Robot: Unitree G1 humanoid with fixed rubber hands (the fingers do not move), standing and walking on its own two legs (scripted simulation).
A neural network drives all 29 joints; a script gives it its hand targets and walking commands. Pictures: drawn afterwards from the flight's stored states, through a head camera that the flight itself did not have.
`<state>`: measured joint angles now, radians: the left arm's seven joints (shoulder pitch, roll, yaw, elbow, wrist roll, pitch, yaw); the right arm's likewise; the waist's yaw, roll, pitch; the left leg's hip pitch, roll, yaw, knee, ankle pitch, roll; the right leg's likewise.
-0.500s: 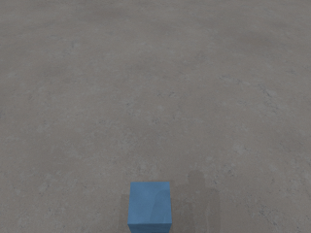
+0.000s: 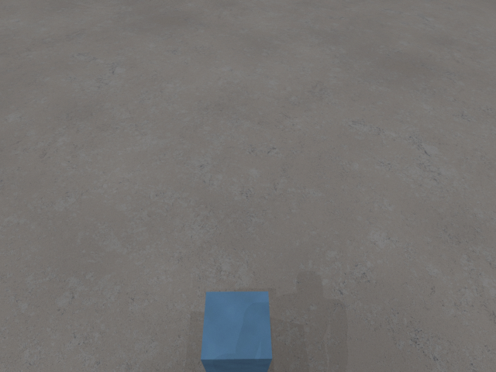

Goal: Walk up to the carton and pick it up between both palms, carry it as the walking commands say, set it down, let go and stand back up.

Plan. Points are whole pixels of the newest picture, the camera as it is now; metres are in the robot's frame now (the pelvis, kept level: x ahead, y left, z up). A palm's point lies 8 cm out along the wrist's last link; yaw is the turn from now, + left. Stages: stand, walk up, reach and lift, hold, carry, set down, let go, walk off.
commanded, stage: reach and lift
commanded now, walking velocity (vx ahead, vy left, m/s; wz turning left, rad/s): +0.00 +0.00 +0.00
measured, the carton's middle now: (237, 334) +0.35 +0.04 -0.65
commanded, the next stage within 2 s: none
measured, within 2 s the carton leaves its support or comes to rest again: neither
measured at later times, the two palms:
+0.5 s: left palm out of the picture +0.11 +0.21 -0.16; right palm out of the picture +0.11 -0.17 -0.16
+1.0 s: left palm (134, 349) +0.20 +0.22 -0.18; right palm (335, 351) +0.21 -0.17 -0.18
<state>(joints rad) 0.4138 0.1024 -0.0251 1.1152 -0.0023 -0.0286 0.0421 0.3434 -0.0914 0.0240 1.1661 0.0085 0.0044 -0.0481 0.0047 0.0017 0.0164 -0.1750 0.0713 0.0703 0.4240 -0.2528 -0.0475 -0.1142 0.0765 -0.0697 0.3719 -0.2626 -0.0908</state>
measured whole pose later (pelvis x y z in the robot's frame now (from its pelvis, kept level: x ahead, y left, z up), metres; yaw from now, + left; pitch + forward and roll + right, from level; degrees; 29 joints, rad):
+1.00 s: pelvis -0.12 +0.07 -0.10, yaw -2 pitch +13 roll +0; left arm -0.48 0.01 0.13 0.60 -0.04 0.54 0.16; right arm -0.55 -0.29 -0.15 0.79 -0.01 0.44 0.13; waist 0.03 0.01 0.12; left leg -0.96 0.00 0.12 1.08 -0.35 0.07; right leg -0.95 -0.02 0.01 1.12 -0.39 0.00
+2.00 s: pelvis -0.11 +0.05 -0.18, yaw +0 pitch +47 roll +0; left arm -0.99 0.12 0.35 0.89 0.02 0.05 0.11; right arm -1.07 -0.28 -0.27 1.02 -0.01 0.04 0.01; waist 0.02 0.00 -0.12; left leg -1.77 0.01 0.07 1.31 -0.36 0.04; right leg -1.75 -0.01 -0.04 1.35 -0.42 -0.03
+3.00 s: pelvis -0.15 +0.04 -0.40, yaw +1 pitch +37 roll +1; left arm -1.33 0.33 0.09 1.16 -0.29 0.00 0.15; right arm -1.32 -0.38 0.03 1.14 0.27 -0.01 -0.09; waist 0.02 0.04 0.28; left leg -2.29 0.03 0.08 2.13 -0.49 0.06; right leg -2.25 -0.05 -0.05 2.20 -0.60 -0.07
